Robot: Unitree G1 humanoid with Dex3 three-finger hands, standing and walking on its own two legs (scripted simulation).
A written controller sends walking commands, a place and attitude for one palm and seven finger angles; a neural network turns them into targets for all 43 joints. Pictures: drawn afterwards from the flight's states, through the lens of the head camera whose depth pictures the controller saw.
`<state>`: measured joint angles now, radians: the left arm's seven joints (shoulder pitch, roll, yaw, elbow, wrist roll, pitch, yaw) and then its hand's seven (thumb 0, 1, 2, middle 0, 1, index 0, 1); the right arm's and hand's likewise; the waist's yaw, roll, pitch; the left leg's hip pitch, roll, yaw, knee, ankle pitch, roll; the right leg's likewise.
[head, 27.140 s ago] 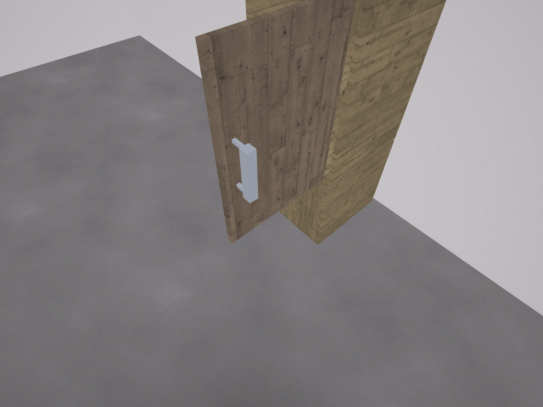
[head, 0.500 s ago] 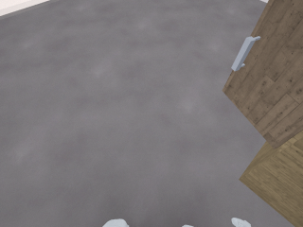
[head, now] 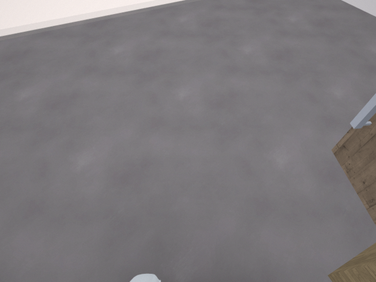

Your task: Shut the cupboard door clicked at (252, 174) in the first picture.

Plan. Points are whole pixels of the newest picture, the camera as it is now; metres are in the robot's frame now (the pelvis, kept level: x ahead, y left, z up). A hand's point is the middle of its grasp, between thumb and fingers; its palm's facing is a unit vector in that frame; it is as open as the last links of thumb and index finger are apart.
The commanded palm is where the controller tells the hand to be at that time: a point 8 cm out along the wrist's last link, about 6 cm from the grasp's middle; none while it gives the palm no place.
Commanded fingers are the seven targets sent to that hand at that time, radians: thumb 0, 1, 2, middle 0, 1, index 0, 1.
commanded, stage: walk to a spot facing it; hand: left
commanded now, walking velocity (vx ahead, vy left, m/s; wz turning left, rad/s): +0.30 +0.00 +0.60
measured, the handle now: (375, 109) +0.64 -0.57 -0.05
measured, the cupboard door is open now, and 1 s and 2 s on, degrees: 70 70 70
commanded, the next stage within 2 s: turn to face it in 1.00 s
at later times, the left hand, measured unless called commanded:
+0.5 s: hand out of the picture +0.14 +0.19 -0.15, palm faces +0.29 -0.92 -0.28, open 7.4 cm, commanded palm none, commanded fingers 0.00 0.90 0.90 -0.20 -0.30 -0.20 -0.30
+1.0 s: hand (81, 275) +0.15 +0.28 -0.18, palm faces +0.57 -0.79 -0.22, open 7.4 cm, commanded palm none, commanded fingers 0.00 0.90 0.90 -0.20 -0.30 -0.20 -0.30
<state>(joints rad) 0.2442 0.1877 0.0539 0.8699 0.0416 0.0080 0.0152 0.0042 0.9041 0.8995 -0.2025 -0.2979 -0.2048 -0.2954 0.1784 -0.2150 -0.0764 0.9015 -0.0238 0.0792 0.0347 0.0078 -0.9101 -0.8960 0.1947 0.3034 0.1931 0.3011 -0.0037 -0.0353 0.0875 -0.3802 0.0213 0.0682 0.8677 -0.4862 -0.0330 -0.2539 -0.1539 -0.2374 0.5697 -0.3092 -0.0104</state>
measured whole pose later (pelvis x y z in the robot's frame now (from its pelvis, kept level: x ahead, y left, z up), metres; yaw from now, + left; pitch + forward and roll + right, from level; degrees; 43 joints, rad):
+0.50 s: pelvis +0.12 -0.02 +0.00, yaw +17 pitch +0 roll +1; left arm 0.24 0.18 0.06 0.89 0.04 -0.04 0.00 0.00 0.91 0.90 -0.20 -0.30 -0.20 -0.29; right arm 0.26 -0.24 -0.08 0.99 -0.04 0.04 0.02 0.01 -0.91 -0.90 0.20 0.30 0.19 0.30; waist -0.02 0.04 0.06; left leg -0.51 0.03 0.00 1.24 -0.35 0.01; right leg -0.29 -0.11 -0.20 0.58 -0.29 -0.02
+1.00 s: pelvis +0.25 +0.09 -0.01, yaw +32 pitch -1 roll +0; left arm 0.28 0.24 0.08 0.96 0.04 0.01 -0.01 0.01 0.91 0.90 -0.20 -0.30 -0.20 -0.29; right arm 0.12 -0.20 -0.02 0.88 -0.03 -0.03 0.00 0.00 -0.91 -0.90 0.20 0.30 0.20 0.30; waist 0.04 -0.04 0.12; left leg -0.34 -0.03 0.10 0.58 -0.24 0.08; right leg -0.50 -0.16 -0.05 1.17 -0.36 0.04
